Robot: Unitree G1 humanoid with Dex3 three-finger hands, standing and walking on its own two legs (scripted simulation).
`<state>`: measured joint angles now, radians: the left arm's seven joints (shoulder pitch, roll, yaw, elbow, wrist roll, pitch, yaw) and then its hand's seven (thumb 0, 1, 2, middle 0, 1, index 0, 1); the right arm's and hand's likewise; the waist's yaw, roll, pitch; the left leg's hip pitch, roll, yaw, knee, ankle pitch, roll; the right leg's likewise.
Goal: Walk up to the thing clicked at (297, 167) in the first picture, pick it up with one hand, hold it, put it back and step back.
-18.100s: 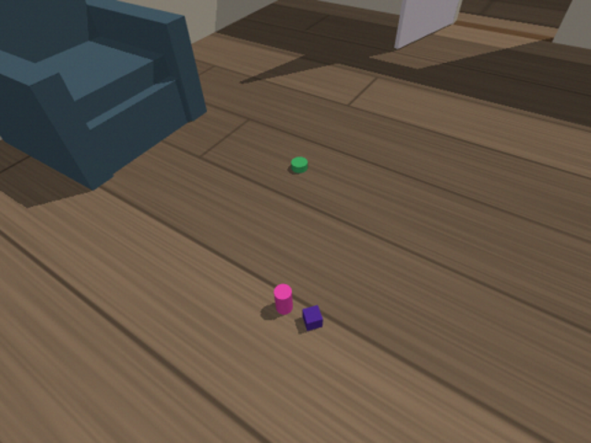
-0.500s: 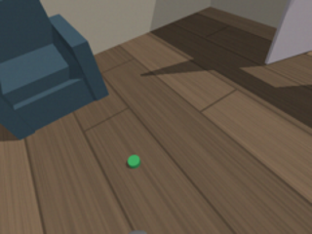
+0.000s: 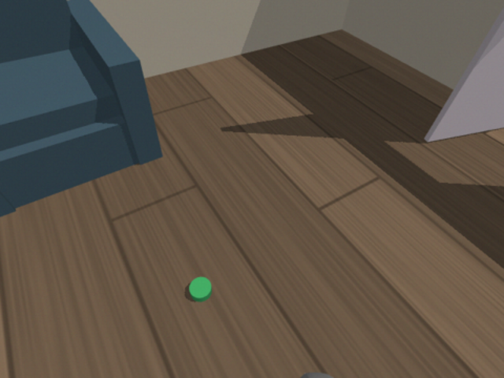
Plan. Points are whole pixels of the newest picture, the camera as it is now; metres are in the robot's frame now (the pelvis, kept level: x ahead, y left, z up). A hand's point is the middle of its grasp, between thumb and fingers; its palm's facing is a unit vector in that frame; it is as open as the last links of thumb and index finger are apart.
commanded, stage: walk up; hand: left
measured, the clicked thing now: (200, 289) +0.57 +0.20 -0.75
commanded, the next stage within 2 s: none
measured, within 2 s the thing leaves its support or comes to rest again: neither
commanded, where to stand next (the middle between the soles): +0.16 -0.01 m, yaw -2 degrees
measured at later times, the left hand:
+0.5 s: hand (117, 367) +0.18 +0.25 -0.13, palm faces -0.05 -0.91 -0.41, open 7.4 cm
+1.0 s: hand (115, 368) +0.18 +0.26 -0.16, palm faces -0.03 -0.95 -0.32, open 7.4 cm
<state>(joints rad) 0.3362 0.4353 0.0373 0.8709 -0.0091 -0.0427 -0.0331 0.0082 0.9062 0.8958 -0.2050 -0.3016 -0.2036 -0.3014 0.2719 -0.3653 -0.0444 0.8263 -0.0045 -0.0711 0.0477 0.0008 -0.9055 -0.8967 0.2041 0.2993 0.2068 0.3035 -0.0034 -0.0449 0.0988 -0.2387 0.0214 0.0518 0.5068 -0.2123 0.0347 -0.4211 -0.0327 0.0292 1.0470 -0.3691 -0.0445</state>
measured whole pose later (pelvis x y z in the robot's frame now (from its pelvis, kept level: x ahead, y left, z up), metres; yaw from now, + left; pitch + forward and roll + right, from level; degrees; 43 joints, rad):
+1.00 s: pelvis +0.13 +0.01 +0.00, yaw -2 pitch -3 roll -1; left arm 0.18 0.36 0.00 1.09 -0.01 0.01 -0.02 0.01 0.91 0.90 -0.20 -0.30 -0.20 -0.30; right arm 0.12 -0.36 0.00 1.05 -0.01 -0.03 0.00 0.00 -0.90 -0.90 0.20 0.30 0.21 0.30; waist 0.02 0.00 0.05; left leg -0.24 0.04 0.02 0.50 -0.21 -0.01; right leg -0.18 -0.03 -0.01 0.48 -0.25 0.02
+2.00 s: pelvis +0.15 +0.00 +0.01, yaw -3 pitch -2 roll +0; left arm 0.08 0.34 0.01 1.15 0.00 0.01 -0.01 0.00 0.91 0.90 -0.20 -0.30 -0.20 -0.30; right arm 0.09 -0.35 -0.01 1.15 -0.01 -0.02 0.00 0.00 -0.91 -0.90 0.20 0.30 0.21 0.30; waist -0.01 0.00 0.04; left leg -0.13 0.04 0.04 0.33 -0.16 -0.02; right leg -0.10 -0.02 0.01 0.33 -0.20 0.02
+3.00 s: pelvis +0.15 +0.01 +0.01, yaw -3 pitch -2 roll +0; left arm 0.13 0.35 0.01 1.13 0.01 0.00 -0.01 0.01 0.91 0.90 -0.20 -0.30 -0.20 -0.30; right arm 0.10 -0.35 -0.01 1.15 -0.01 0.00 0.01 0.00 -0.91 -0.90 0.20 0.30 0.21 0.30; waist 0.00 0.00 0.04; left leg -0.14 0.01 0.04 0.32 -0.16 0.00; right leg -0.09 -0.05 0.00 0.31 -0.19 0.04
